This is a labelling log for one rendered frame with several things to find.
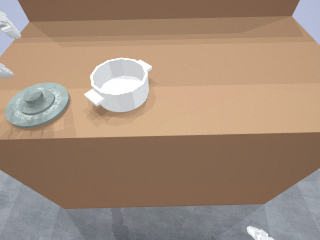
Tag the pot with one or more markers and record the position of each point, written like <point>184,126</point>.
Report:
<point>119,85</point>

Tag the right robot hand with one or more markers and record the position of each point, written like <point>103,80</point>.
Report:
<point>258,234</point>

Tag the lid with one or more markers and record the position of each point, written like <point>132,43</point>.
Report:
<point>23,115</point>

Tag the knob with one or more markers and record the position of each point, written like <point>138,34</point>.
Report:
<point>33,96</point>

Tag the table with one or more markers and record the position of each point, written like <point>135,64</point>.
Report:
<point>232,116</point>

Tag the left robot hand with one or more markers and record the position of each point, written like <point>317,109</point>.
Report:
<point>8,28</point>

